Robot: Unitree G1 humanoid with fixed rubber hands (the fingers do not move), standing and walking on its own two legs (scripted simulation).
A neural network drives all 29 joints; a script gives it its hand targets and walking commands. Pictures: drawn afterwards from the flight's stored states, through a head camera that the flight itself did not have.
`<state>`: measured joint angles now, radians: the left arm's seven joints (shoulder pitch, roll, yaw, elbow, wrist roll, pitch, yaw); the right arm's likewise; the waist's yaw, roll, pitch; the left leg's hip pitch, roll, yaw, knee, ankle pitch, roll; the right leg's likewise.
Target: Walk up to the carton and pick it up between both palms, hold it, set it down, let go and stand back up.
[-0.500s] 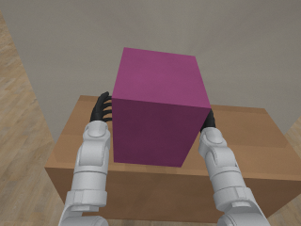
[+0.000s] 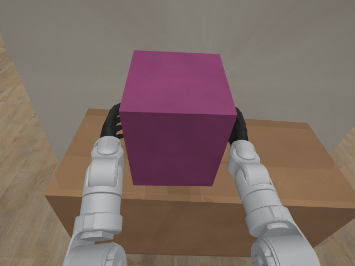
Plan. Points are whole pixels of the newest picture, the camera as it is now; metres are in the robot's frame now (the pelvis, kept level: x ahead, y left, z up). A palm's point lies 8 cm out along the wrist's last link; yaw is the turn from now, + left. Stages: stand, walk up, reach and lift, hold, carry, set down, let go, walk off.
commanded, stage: reach and lift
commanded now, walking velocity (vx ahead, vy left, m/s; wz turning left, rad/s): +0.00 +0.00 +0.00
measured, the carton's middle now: (175, 121) +0.42 +0.00 +0.14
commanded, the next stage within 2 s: hold in 0.26 s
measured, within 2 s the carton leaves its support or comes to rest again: neither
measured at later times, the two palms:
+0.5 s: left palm (104, 136) +0.36 +0.15 +0.15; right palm (236, 139) +0.35 -0.14 +0.15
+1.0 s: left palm (99, 136) +0.34 +0.15 +0.17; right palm (236, 138) +0.35 -0.13 +0.16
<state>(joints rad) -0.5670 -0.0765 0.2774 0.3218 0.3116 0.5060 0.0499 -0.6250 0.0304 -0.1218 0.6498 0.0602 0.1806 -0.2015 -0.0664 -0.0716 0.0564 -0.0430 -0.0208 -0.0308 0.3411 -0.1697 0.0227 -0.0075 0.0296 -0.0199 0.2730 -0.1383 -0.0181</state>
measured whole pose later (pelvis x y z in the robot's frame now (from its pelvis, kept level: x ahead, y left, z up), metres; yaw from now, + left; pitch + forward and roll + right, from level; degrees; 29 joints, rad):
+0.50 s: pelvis +0.01 +0.01 +0.00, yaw +1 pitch -9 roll -1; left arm -0.47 -0.09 0.20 0.03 0.35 0.66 0.04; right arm -0.53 0.00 -0.02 0.42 0.16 0.26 -0.23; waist -0.08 -0.07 0.10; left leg -0.01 -0.03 -0.03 0.36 -0.19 0.03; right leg 0.05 0.02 -0.03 0.26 -0.15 -0.01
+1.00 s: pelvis -0.01 +0.00 +0.00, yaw +1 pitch -11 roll -1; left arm -0.54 -0.09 0.26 0.07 0.38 0.70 0.01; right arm -0.59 0.04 -0.07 0.48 0.10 0.28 -0.22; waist -0.06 -0.07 0.11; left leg 0.01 -0.02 -0.03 0.34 -0.16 0.02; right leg 0.05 0.02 -0.04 0.28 -0.14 -0.02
